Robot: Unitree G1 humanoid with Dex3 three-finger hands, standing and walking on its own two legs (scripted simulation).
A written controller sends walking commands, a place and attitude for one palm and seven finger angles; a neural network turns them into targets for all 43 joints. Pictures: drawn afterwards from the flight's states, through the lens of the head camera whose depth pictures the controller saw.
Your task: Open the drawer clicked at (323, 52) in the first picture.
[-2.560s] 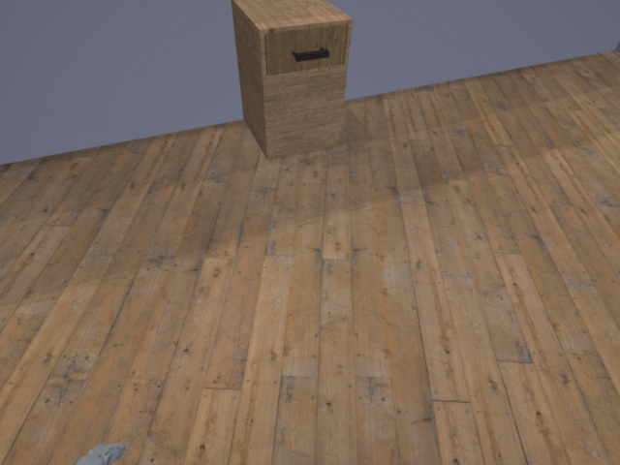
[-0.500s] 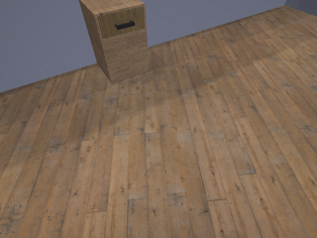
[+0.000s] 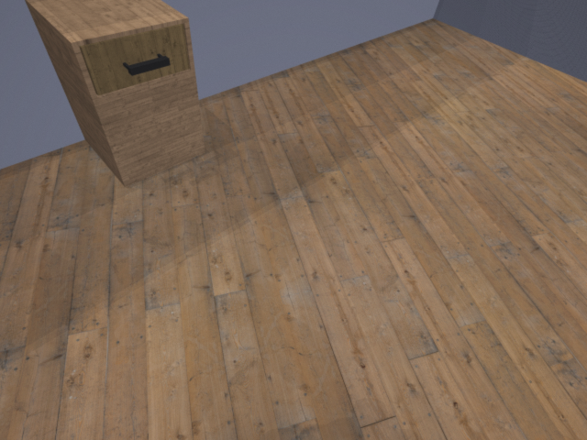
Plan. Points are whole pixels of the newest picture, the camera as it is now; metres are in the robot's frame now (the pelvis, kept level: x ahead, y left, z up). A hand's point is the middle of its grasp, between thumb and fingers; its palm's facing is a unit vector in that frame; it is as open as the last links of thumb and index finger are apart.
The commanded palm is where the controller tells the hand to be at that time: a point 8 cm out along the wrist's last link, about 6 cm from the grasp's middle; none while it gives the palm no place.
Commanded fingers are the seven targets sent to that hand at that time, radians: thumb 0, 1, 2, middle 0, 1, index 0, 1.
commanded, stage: walk to a spot facing it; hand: left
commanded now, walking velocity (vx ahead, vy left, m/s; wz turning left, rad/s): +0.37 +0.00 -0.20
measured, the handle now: (146, 63) +1.34 +0.65 -0.21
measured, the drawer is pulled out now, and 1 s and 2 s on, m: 0.00 0.00 0.00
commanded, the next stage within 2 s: turn to face it in 1.96 s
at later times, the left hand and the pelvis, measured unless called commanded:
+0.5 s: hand (234, 318) +0.35 +0.13 -0.17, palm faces -0.18 -0.98 -0.13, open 7.4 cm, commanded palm none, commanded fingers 0.00 0.90 0.90 -0.20 -0.30 -0.20 -0.30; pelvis +0.22 -0.01 -0.01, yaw -7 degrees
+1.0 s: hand (211, 298) +0.39 +0.19 -0.18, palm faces -0.05 -0.99 -0.12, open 7.4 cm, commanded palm none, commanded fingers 0.00 0.90 0.90 -0.20 -0.30 -0.20 -0.30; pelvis +0.44 +0.02 +0.00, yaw -9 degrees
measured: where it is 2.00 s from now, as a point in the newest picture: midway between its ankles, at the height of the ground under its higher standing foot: (313, 279)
